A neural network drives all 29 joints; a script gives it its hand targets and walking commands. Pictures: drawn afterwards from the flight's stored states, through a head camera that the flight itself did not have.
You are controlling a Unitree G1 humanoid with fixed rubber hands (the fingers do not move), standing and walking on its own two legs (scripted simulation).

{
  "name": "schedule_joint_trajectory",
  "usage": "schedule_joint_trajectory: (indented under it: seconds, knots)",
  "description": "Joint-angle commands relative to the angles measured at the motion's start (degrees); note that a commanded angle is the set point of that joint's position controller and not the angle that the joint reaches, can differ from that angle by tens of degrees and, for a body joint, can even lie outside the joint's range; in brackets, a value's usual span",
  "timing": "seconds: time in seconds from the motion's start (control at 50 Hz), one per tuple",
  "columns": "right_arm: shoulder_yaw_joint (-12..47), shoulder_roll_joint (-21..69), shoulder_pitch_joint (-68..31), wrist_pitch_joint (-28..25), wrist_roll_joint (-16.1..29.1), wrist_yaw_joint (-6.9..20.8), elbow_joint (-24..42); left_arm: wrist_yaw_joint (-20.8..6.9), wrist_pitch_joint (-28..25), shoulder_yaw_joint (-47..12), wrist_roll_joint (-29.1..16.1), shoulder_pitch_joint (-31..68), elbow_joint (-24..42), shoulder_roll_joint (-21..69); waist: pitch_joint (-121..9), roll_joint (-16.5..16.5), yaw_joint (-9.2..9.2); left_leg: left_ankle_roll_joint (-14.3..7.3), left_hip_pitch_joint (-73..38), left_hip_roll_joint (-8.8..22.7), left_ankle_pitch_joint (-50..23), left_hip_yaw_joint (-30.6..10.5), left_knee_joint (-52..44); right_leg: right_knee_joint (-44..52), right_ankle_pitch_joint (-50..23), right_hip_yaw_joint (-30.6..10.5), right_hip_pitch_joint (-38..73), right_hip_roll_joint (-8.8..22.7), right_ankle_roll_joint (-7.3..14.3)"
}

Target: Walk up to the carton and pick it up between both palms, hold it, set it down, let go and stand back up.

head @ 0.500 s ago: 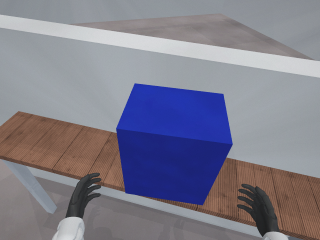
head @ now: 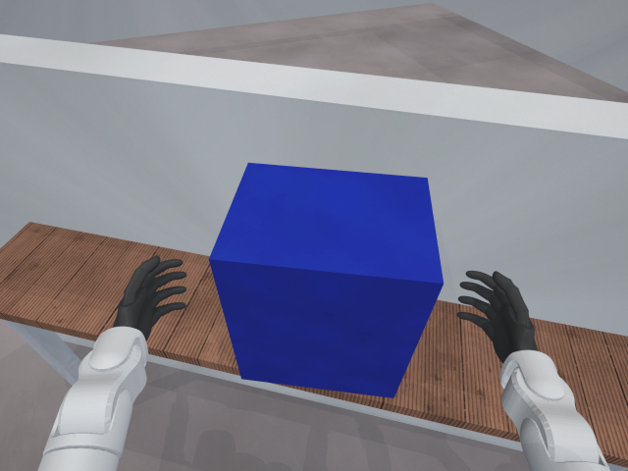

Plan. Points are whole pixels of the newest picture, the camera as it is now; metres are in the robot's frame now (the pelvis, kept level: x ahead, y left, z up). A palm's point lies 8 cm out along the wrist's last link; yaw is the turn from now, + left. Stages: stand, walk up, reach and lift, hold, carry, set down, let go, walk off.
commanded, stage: reach and lift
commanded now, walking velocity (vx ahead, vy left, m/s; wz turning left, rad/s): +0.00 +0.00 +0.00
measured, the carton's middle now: (325, 288) +0.38 +0.01 +0.02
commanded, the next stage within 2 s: none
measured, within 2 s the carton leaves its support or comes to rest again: neither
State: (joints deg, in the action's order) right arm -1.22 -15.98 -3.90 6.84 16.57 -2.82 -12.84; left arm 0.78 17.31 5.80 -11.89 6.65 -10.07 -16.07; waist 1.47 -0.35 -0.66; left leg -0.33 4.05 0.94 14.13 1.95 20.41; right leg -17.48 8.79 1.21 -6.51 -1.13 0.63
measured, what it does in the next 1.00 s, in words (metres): stands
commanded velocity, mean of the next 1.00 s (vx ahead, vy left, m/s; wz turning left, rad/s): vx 0.00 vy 0.00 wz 0.00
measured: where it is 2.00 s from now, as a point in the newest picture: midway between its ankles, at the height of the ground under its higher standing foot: outside the picture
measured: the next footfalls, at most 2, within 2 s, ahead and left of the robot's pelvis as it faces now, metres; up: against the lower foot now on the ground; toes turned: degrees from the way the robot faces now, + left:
none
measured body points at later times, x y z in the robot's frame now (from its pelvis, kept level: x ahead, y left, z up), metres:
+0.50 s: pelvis -0.01 -0.01 +0.00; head +0.00 +0.00 +0.45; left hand +0.38 +0.23 +0.15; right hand +0.36 -0.24 +0.13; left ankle -0.03 +0.11 -0.75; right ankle +0.01 -0.11 -0.75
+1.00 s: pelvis -0.03 +0.00 -0.01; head -0.03 +0.01 +0.44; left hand +0.42 +0.22 +0.22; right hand +0.39 -0.23 +0.16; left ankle -0.03 +0.11 -0.75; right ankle +0.01 -0.11 -0.75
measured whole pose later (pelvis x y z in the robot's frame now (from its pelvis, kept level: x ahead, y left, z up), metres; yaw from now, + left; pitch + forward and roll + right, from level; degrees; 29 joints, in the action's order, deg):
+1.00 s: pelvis -0.03 +0.00 -0.01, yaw +0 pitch +5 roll -1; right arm 0.8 -22.7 -46.2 25.0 23.7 -1.8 -42.0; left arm 2.8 31.1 0.9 -18.2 57.6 -43.4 -26.2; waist -5.3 0.7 2.3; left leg -0.4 17.6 0.8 12.9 0.7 25.9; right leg -21.0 6.7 0.9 -18.9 -1.4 0.6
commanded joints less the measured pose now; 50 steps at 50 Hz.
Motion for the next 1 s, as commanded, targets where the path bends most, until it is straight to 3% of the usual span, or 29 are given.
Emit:
schedule_joint_trajectory:
  seconds: [0.0,0.08,0.12,0.14,0.2,0.22,0.24,0.26,0.32,0.38,0.44,0.46,0.48,0.5,0.56,0.62,0.64,0.68,0.72,0.76,0.8,0.84,0.86,0.9,0.94,0.98]
  knots:
    - [-6.68,-11.33,-22.31,0.58,-0.02,-0.73,15.05,0.27,1.36,2.05,-1.53,23.85,16.28,-8.49,-17.80,-0.56,1.35,3.47,-0.39,-0.60,-20.76,-1.16,-1.66,0.38,-12.08,-2.58,6.70,-1.06,1.43]
    - [-7.35,-13.54,-27.02,3.28,1.06,-1.12,18.55,0.58,5.26,3.92,-2.62,27.71,20.39,-11.57,-25.18,-1.83,0.85,3.29,0.62,-1.32,-24.46,-0.77,0.37,-1.81,-17.89,-3.46,9.35,-0.79,0.23]
    - [-6.79,-13.36,-29.41,4.86,2.56,-0.95,15.48,1.04,7.35,4.50,-2.03,29.62,19.23,-10.79,-24.68,-0.58,1.32,2.38,0.87,-1.38,-23.10,-1.21,-0.15,-1.98,-18.63,-2.87,9.44,-1.12,-0.04]
    - [-5.74,-13.50,-30.14,5.41,3.57,-0.70,15.36,0.89,8.32,5.43,-1.90,30.77,17.64,-11.91,-25.42,-0.37,0.29,1.97,0.93,-1.03,-23.98,-1.35,-0.18,-1.93,-19.19,-3.31,10.01,-1.29,0.51]
    - [-3.98,-14.82,-31.70,6.96,5.37,-0.52,12.71,0.11,10.57,6.72,-0.85,32.42,14.81,-12.01,-25.60,-0.22,-0.43,2.49,0.25,-0.66,-27.21,-1.02,0.34,-2.37,-24.01,-3.92,12.00,-0.99,-0.09]
    - [-4.11,-14.38,-32.16,7.27,5.16,-0.81,12.46,-0.13,11.40,7.65,-0.88,31.00,13.28,-11.99,-25.73,0.44,1.11,2.40,1.34,-1.56,-27.09,-0.55,0.62,-2.89,-26.40,-3.36,12.50,-0.96,-0.44]
    - [-4.06,-15.15,-35.74,7.86,4.94,-1.04,11.46,-0.43,11.80,7.78,-0.49,35.20,13.81,-13.15,-26.81,0.27,-0.01,2.49,2.71,-1.32,-26.09,-0.02,0.39,-2.90,-26.95,-4.13,13.22,-0.84,-0.73]
    - [-4.02,-16.29,-35.44,8.16,5.47,-0.83,10.92,-0.25,12.29,8.30,-0.52,35.32,12.81,-14.02,-26.83,-0.30,0.54,2.63,3.62,-0.95,-26.74,-0.69,0.02,-3.74,-28.20,-3.98,14.39,-0.83,-0.81]
    - [-3.77,-17.64,-40.20,9.51,7.63,-0.22,8.18,0.17,13.64,8.52,0.03,40.30,11.45,-13.47,-27.83,-1.21,0.91,2.91,1.80,-0.84,-26.51,-0.70,0.53,-2.02,-23.58,-3.53,11.88,-1.33,0.41]
    - [-3.56,-18.58,-43.87,9.94,7.30,-0.51,8.30,-0.36,14.30,6.91,-0.93,43.16,10.25,-13.93,-29.58,0.60,0.96,2.64,2.65,-0.49,-26.92,-1.04,1.14,-2.68,-26.33,-3.34,12.51,-0.95,-0.29]
    - [-3.98,-18.72,-50.80,11.24,6.80,-0.72,6.25,-0.17,13.59,6.89,-2.45,50.87,5.38,-17.32,-28.55,0.46,2.29,1.57,7.66,-0.73,-21.08,-1.35,0.53,-3.12,-23.39,-3.61,12.70,-0.82,-0.66]
    - [-4.11,-18.93,-51.10,11.76,6.62,-0.57,3.39,-0.05,13.65,5.65,-2.89,53.32,1.97,-17.76,-26.09,0.12,2.53,1.61,9.19,-0.63,-17.85,-1.21,-0.06,-2.66,-19.11,-3.18,11.01,-0.65,-0.53]
    - [-3.40,-18.09,-52.60,11.77,6.64,-0.50,3.13,-0.01,13.20,5.16,-3.27,53.95,1.42,-17.91,-28.37,0.90,0.72,0.94,8.58,-0.38,-17.11,-1.13,-0.36,-3.23,-19.11,-3.40,11.24,-0.13,-0.45]
    - [-3.64,-17.31,-54.39,12.17,6.13,-0.39,2.74,0.12,13.30,4.57,-3.72,56.89,-0.05,-18.61,-28.91,1.44,2.17,0.49,8.76,-0.63,-15.42,-1.58,-0.52,-3.18,-18.04,-3.75,10.01,-0.21,-1.02]
    - [-3.93,-17.70,-60.53,13.24,6.58,-0.43,-0.13,0.62,12.22,3.42,-4.74,63.66,-4.55,-20.52,-34.11,0.50,0.59,-0.10,9.57,-0.70,-11.56,-0.86,-0.16,-3.39,-14.64,-4.09,8.46,0.84,-0.78]
    - [-4.83,-19.81,-63.22,13.45,7.35,-0.61,-4.06,1.08,11.95,2.66,-5.00,64.94,-5.21,-21.31,-39.32,-1.20,0.61,0.65,7.20,-0.76,-16.98,-2.02,1.74,-4.69,-18.92,-3.20,9.45,-0.11,-0.41]
    - [-4.92,-20.12,-65.70,13.29,8.46,-0.76,-4.61,0.97,12.09,2.99,-5.47,68.09,-4.50,-21.30,-41.75,-3.13,1.90,0.96,7.03,-1.34,-17.57,-1.79,2.40,-4.70,-19.22,-3.16,9.08,-0.06,-0.61]
    - [-5.44,-19.63,-65.61,12.91,7.19,-0.92,-7.10,0.94,12.45,2.48,-4.67,68.29,-6.30,-20.78,-42.61,-3.34,1.11,1.62,5.40,-0.57,-21.41,-1.48,2.93,-4.86,-21.18,-2.02,9.53,-1.08,-0.53]
    - [-4.58,-20.51,-67.38,12.92,8.48,-0.81,-6.48,1.00,13.26,1.87,-4.92,69.39,-7.51,-19.80,-40.71,-2.90,2.16,2.74,6.12,-1.02,-23.54,-1.76,3.45,-4.79,-23.11,-1.54,9.34,-1.72,-1.08]
    - [-5.17,-21.25,-72.87,12.94,7.65,-0.54,-6.88,1.18,13.56,2.17,-4.52,72.97,-9.68,-20.54,-39.12,-2.42,1.26,2.36,6.47,-0.98,-20.08,-2.03,3.41,-4.39,-19.97,-2.38,7.93,-1.26,-0.74]
    - [-4.87,-21.54,-75.75,12.84,7.05,-0.46,-8.99,1.54,12.88,1.40,-5.04,76.37,-12.77,-20.83,-38.20,-1.92,1.63,1.90,8.05,-0.47,-15.47,-2.00,2.47,-3.80,-14.95,-1.64,6.58,-1.01,-0.66]
    - [-3.13,-21.19,-77.61,13.18,7.24,-0.18,-12.72,1.64,12.61,0.09,-5.56,77.02,-18.99,-21.58,-35.66,-0.22,0.89,1.33,9.51,-0.94,-13.43,-2.37,2.41,-4.01,-13.72,-2.24,7.29,-0.83,-0.86]
    - [-4.42,-20.56,-77.59,13.15,7.87,0.03,-13.69,1.80,11.87,-0.79,-5.86,77.72,-19.53,-20.49,-35.59,0.21,2.02,0.83,10.27,-0.94,-12.08,-3.19,2.05,-3.75,-11.93,-1.99,6.86,-0.75,-0.97]
    - [-3.94,-19.93,-79.87,13.04,6.50,0.24,-14.72,2.00,10.64,-1.74,-6.23,80.99,-21.41,-21.16,-37.09,0.74,0.56,1.04,10.77,-0.78,-9.46,-2.71,1.40,-3.77,-9.14,-2.18,6.25,-0.27,-1.06]
    - [-3.57,-19.18,-81.70,12.66,6.78,0.58,-17.36,2.27,9.60,-3.29,-6.62,82.48,-24.88,-19.30,-36.99,-1.11,2.10,1.04,10.05,-1.19,-9.76,-3.13,1.60,-3.56,-8.92,-1.61,4.64,-0.06,-0.76]
    - [-3.68,-19.97,-81.18,12.14,5.58,0.92,-18.29,2.46,8.26,-3.89,-6.96,82.41,-28.03,-19.35,-37.52,0.17,0.89,0.88,10.44,-0.84,-9.48,-3.20,1.44,-3.91,-9.56,-1.98,4.55,-0.32,-0.67]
